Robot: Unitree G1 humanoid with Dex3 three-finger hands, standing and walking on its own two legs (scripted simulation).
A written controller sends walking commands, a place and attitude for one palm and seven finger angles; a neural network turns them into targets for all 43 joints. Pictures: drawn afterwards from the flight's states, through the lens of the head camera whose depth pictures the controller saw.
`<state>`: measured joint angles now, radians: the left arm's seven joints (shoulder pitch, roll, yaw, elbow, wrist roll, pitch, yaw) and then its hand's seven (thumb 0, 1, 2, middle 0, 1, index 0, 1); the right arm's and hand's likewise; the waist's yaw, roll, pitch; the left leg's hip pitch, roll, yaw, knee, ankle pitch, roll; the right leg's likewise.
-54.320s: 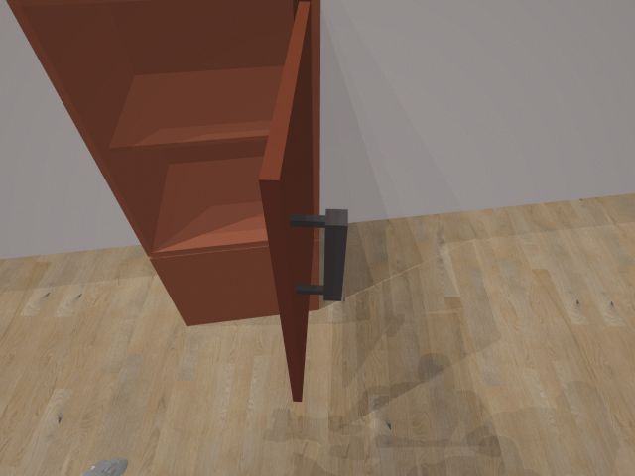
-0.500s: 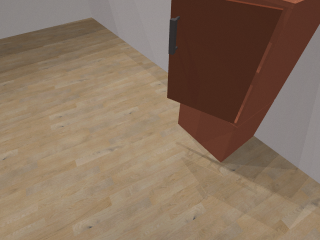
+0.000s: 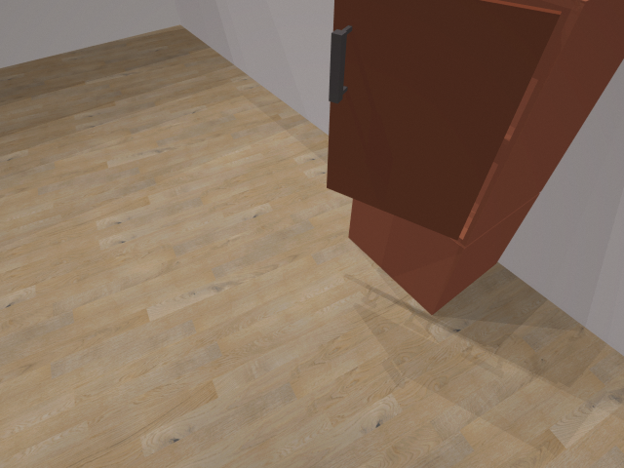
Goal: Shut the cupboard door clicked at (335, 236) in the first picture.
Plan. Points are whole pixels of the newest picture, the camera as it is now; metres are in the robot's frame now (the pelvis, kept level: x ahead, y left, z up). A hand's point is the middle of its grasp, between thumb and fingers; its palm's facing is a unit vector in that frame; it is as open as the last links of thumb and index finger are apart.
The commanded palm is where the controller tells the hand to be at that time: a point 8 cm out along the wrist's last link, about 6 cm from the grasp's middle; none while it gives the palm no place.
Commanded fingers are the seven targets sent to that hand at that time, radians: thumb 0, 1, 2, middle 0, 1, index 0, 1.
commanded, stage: look to check the result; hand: left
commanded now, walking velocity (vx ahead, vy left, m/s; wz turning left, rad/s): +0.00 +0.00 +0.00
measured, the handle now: (341, 64) +0.93 -0.02 +0.07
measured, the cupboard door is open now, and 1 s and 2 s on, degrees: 22 22 22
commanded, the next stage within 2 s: walk to a spot facing it in 0.10 s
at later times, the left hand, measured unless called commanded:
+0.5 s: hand out of the picture +0.04 +0.22 -0.18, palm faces +0.10 -0.96 -0.26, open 7.4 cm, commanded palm none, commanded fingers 0.00 0.90 0.90 -0.20 -0.30 -0.20 -0.30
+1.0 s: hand out of the picture -0.04 +0.21 -0.16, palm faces +0.45 -0.85 -0.29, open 7.4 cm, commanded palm none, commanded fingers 0.00 0.90 0.90 -0.20 -0.30 -0.20 -0.30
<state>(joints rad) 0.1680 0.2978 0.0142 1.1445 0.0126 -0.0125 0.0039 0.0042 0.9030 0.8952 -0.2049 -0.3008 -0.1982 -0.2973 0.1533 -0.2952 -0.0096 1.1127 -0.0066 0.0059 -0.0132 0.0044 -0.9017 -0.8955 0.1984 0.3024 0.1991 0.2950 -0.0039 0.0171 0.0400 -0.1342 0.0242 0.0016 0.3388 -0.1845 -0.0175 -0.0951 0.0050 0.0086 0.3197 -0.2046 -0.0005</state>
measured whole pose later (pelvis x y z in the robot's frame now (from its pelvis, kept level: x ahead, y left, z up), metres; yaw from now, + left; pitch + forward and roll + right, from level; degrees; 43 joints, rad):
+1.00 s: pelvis +0.00 -0.01 -0.01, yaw +27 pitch +1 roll +0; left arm 0.25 0.22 0.07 0.93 0.03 -0.01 0.01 0.00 0.90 0.90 -0.20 -0.30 -0.20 -0.30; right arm 0.29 -0.25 -0.08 0.97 -0.03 0.06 0.01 0.01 -0.90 -0.90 0.20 0.30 0.20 0.30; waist -0.02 0.03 0.02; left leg -0.54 -0.07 -0.07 1.00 -0.40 0.00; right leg -0.22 -0.03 -0.05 0.47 -0.27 -0.01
